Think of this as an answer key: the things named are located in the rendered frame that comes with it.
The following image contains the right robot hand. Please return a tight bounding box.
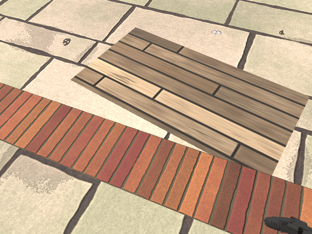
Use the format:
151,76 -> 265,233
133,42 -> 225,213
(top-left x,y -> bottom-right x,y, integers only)
264,216 -> 312,234

